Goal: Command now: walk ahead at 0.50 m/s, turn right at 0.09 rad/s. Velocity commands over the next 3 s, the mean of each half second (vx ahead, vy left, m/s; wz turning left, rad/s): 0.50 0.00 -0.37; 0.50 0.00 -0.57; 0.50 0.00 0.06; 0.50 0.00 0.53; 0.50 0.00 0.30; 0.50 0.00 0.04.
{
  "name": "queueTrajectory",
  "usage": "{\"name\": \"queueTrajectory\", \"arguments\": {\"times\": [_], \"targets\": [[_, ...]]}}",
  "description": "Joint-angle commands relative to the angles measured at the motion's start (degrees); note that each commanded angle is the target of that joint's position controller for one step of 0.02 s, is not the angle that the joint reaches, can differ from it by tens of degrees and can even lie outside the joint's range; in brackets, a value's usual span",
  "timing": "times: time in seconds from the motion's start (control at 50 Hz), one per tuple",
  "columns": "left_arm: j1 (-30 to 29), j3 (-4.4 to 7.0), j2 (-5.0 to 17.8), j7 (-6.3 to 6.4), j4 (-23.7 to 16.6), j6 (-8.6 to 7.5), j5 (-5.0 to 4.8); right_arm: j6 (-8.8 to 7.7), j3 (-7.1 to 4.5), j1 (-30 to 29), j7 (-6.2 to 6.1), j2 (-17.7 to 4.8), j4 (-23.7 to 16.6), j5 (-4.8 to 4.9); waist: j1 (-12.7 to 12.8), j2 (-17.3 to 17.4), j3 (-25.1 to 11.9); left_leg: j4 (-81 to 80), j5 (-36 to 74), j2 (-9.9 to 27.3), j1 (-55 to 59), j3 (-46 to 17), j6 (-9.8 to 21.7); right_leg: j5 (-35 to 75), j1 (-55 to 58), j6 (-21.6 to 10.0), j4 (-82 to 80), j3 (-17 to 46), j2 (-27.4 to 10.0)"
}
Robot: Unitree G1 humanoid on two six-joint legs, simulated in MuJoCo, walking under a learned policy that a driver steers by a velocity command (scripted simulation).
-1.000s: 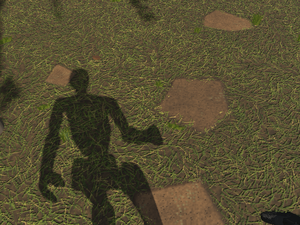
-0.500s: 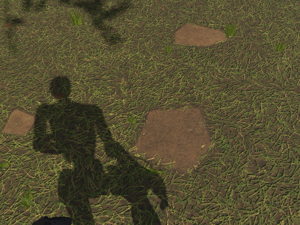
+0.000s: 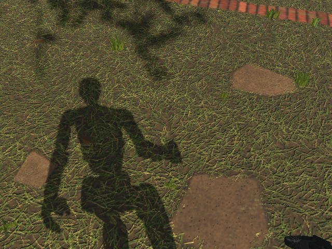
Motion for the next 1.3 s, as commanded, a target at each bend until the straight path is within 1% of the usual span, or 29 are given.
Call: {"name": "queueTrajectory", "arguments": {"times": [0.02, 0.04, 0.06, 0.08, 0.14, 0.22, 0.32, 0.44, 0.5, 0.54, 0.56, 0.58, 0.6, 0.62, 0.64, 0.68, 0.74, 0.86, 0.96, 1.0, 1.02, 1.04, 1.06, 1.08, 1.1, 1.12, 1.16, 1.2, 1.3], "targets": [[6.2, -1.48, -1.4, -0.15, -4.7, -1.68, 0.38, 0.08, -5.33, 23.0, -0.63, -17.3, 3.1, -0.65, -7.7, 19.1, -22.3, -8.2, -12.6, 21.9, 50.3, -39.3, 14.3, -7.0, -36.2, -1.8, 43.1, 3.6, 4.0], [1.8, 0.10, 5.6, -0.41, -4.0, -2.60, -1.11, -0.02, -3.86, 21.8, -0.64, -11.4, 2.3, -0.15, -10.4, 10.7, -17.9, -11.6, -20.5, 20.6, 46.7, -38.9, 12.0, -7.6, -42.1, -2.4, 48.9, 10.3, 0.9], [-3.3, 0.91, 7.9, -0.56, -5.6, -3.12, -2.24, -0.25, -3.19, 17.9, -0.86, -9.5, 1.9, -0.23, -9.8, 7.9, -10.2, -12.8, -18.8, 19.1, 39.4, -30.2, 9.4, -2.0, -44.7, -3.2, 48.8, 9.5, -1.6], [-5.4, 0.91, 7.2, -0.21, -5.8, -3.10, -1.98, -0.44, -2.79, 14.0, -0.91, -8.4, 1.5, -0.54, -7.9, 4.1, -6.5, -14.5, -13.7, 17.1, 32.1, -24.2, 8.1, 3.3, -42.5, -2.9, 46.4, 8.3, -4.4], [-3.4, 1.29, 4.4, 0.00, -4.8, -1.19, -1.27, -1.48, -2.23, 9.5, -0.87, -5.3, 2.1, -1.42, -4.2, 5.7, -2.6, -19.7, -3.9, 13.2, 21.3, -12.8, 6.7, 10.6, -35.4, -1.8, 41.4, 8.7, -7.5], [-6.4, 1.36, 2.5, 0.16, -6.1, 0.36, -0.99, -2.13, -2.88, 10.4, -1.57, -6.9, 4.3, -1.69, -3.7, 3.2, 0.5, -22.3, 4.8, 12.9, 20.3, -4.1, 7.2, 18.0, -40.2, -0.5, 35.9, 9.7, -7.5], [-13.6, 0.82, 1.1, -1.26, -8.7, -0.30, -0.40, -1.44, -3.06, 11.4, -2.72, -8.3, 5.6, -1.34, -5.9, 2.2, 2.6, -23.7, 8.1, 11.2, 22.4, 4.9, 5.3, 30.5, -39.8, -0.4, 20.5, 5.3, -6.3], [-22.4, 0.14, 0.2, -3.47, -14.2, -0.28, -0.49, 1.15, -3.84, 16.5, -3.23, -10.2, 8.2, -0.09, -8.3, 1.5, 5.0, -18.3, 19.6, 15.0, 34.8, 9.0, 4.8, 24.7, -43.4, -3.1, 12.0, -0.1, -4.6], [-17.8, 1.59, 2.9, -4.06, -15.0, 0.15, -0.64, 2.50, -4.54, 14.5, -3.95, -12.5, 7.4, 0.41, -3.9, 4.9, 0.2, -6.9, 46.4, 15.2, 36.9, 11.2, 3.1, 16.1, -33.2, -6.3, 12.2, -4.9, 0.6], [-2.6, 4.61, 8.2, -3.17, -11.6, 0.39, -0.85, 3.06, -4.50, 12.1, -4.31, -13.1, 6.6, 0.72, 4.7, 3.8, -7.7, 14.2, 45.5, 12.2, 28.9, 12.6, 0.4, 18.3, -11.3, -10.2, 6.8, -4.2, 4.3], [3.9, 6.15, 13.5, -1.73, -10.1, 1.07, -0.81, 2.27, -3.21, 13.7, -4.12, -9.3, 5.3, -1.03, 5.4, -6.0, -12.7, 32.7, 14.6, 8.2, 12.8, 12.3, -2.1, 19.9, 5.8, -13.9, 6.1, 11.9, -5.7], [0.3, 6.13, 16.2, -1.80, -12.0, 0.39, -0.93, 0.15, -1.22, 17.0, -3.00, -3.1, 2.5, -1.18, -0.8, -15.8, -18.9, 51.4, -29.7, -5.1, -10.2, 2.5, -5.1, 9.7, 21.5, -25.9, -3.1, 45.8, -18.2], [1.2, 4.56, 11.1, -2.14, -12.4, -0.22, -0.48, -2.33, -2.16, 10.5, -1.89, -8.2, 1.6, 0.90, 3.3, -7.4, -19.4, 53.3, -28.4, -2.0, -16.4, -7.6, -3.3, 7.9, 21.3, -23.7, -7.9, 46.2, -18.4], [-0.8, 3.89, 8.7, -2.12, -12.4, -0.93, -0.17, -3.48, -2.37, 6.6, -1.45, -9.2, 0.1, 2.49, 2.7, -5.0, -12.0, 50.1, -23.6, 0.5, -18.4, -7.0, -1.8, 11.0, 14.8, -21.2, -8.2, 37.5, -16.6], [-4.5, 3.43, 7.2, -2.25, -12.8, -1.42, -0.28, -3.82, -2.32, 6.5, -1.79, -8.4, 0.6, 1.71, -0.6, 0.6, -6.4, 44.0, -19.5, 3.1, -15.9, -6.7, -1.7, 17.3, 5.6, -19.1, -8.6, 30.8, -13.7], [-9.2, 2.48, 4.7, -1.70, -14.4, -1.66, 0.39, -2.66, -3.12, 8.0, -2.13, -9.2, 1.5, -0.31, -4.0, -0.8, -3.6, 37.1, -15.6, 5.6, -8.7, -6.7, -3.1, 25.7, -5.1, -17.5, -10.4, 24.0, -10.4], [-8.3, 2.93, 6.8, -0.71, -14.5, -1.83, 0.06, -0.94, -2.89, 7.5, -2.35, -7.4, 0.7, -1.28, -5.0, -1.3, -2.3, 29.2, -11.8, 5.2, -6.7, -5.0, -6.2, 32.2, -11.8, -17.7, -12.3, 19.7, -8.5], [-3.4, 3.48, 8.4, 0.57, -13.4, -0.83, -0.40, -1.14, -1.59, -4.7, -1.72, -4.8, -3.3, -0.62, -0.1, -4.5, -0.4, 4.8, 8.7, 0.2, -1.2, -3.5, -7.7, 24.3, -16.7, -12.6, -10.9, 15.7, -3.9], [-1.2, 3.43, 7.7, 1.02, -12.4, -0.11, -0.67, -2.35, -2.58, -5.7, -0.66, -8.2, -4.6, 0.11, -0.7, -6.6, -0.8, -1.5, 3.6, -0.6, 0.8, -6.4, -5.3, 20.5, -9.0, -11.1, -3.6, 23.8, -7.6], [-2.6, 3.24, 7.0, 1.11, -12.9, 0.23, -0.44, -3.00, -3.46, 0.7, -0.79, -9.6, -3.0, -0.01, -4.4, -8.0, -2.7, -3.9, 0.6, -1.2, 8.8, -5.0, -3.0, 24.2, -8.8, -9.6, 1.8, 24.9, -6.6], [-3.0, 2.32, 4.6, 0.89, -13.5, 0.11, -0.12, -3.35, -4.31, 7.2, -1.12, -11.6, -1.8, -0.85, -7.6, -6.5, -7.9, -3.5, 0.2, 2.1, 20.0, -7.1, -0.5, 25.2, -11.6, -7.7, 11.0, 22.4, -3.4], [-1.0, 0.90, 1.1, 0.90, -14.2, -0.02, 1.30, -3.19, -4.84, 16.6, -1.41, -14.7, -0.7, -1.41, -10.1, 1.4, -16.9, -2.6, -2.8, 12.0, 34.5, -17.7, 2.8, 13.0, -18.5, -5.3, 27.3, 15.8, 0.8], [9.1, 0.35, -1.1, 0.71, -14.5, -0.76, -1.30, -2.42, -5.90, 20.8, -0.53, -18.3, 3.0, -1.64, -5.0, 23.3, -20.2, -10.8, -18.3, 21.9, 47.6, -47.4, 12.7, -9.0, -38.7, -2.0, 43.9, 11.4, 7.0], [7.3, 1.13, 5.0, 0.88, -12.4, -0.92, -1.74, -2.37, -4.46, 18.8, -0.13, -11.8, 1.8, 0.04, -6.9, 13.7, -14.6, -13.7, -30.6, 20.2, 44.6, -49.0, 11.6, -6.7, -44.5, -1.5, 49.8, 14.3, 3.2], [-0.2, 1.68, 7.3, 0.66, -13.5, -1.00, -1.20, -1.98, -3.52, 15.5, -0.29, -8.5, 1.2, 0.26, -8.2, 7.9, -7.4, -13.8, -27.9, 17.5, 37.8, -39.1, 9.4, -1.5, -45.9, -1.6, 50.2, 12.6, 1.5], [-4.6, 1.52, 6.8, 0.75, -14.6, -1.21, -0.21, -1.49, -3.05, 12.6, -0.24, -8.2, 0.6, -0.37, -7.3, 3.2, -4.2, -14.3, -20.5, 14.9, 31.2, -32.9, 8.7, 2.0, -44.3, -1.6, 48.5, 9.7, -0.8], [-7.7, 1.56, 5.2, 0.42, -16.0, -2.14, 0.91, -1.09, -2.35, 10.8, -0.40, -7.1, 0.6, -1.00, -5.3, 3.8, -1.3, -15.9, -7.7, 11.3, 23.1, -26.2, 9.2, 6.3, -40.5, -1.6, 41.4, 8.3, -3.7], [-7.4, 1.07, 3.1, 0.18, -16.5, -2.50, 1.00, -1.05, -2.19, 11.8, -0.57, -6.9, 1.1, -0.24, -4.4, 5.7, -2.4, -16.7, -0.7, 9.7, 21.7, -23.3, 10.2, 5.7, -38.0, -0.8, 35.0, 6.7, -4.0], [-16.0, -0.47, 0.6, -0.56, -18.7, -3.14, 0.75, 0.06, -3.65, 14.2, -1.93, -11.4, 1.9, 0.93, -6.3, 5.3, -1.4, -18.5, 0.9, 7.7, 14.9, -17.2, 9.6, 18.0, -29.7, 1.6, 14.0, 4.1, -1.5]]}}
